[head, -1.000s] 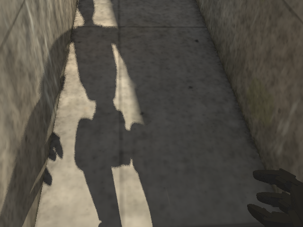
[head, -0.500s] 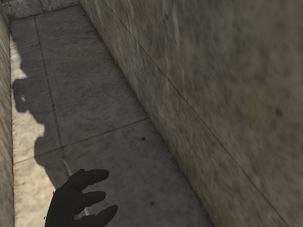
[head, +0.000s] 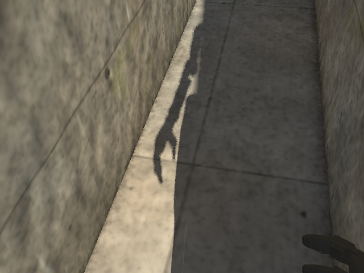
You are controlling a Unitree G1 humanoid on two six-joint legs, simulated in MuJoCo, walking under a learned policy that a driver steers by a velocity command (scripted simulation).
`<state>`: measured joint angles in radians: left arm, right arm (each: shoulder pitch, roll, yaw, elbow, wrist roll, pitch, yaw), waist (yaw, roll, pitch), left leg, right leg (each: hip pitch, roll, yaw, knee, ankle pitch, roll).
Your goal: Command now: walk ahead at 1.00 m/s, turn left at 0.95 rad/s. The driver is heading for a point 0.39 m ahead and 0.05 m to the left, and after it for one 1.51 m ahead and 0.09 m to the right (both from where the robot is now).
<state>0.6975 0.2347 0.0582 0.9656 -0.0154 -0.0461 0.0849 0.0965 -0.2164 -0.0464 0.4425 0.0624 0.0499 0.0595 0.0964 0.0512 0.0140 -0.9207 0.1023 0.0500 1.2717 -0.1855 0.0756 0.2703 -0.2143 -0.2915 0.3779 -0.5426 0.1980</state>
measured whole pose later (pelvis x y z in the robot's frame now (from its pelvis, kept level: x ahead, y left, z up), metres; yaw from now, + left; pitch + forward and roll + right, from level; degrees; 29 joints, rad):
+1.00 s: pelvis +0.94 +0.14 +0.00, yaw -19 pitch -3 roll +1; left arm 0.43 0.19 0.08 0.71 -0.04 0.13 0.01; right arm 0.46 -0.28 -0.07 0.87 0.03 -0.04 -0.07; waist -0.02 -0.07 0.01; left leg -0.23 0.19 0.07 0.83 -0.52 -0.15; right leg -0.71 0.06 0.12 1.91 -0.30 0.03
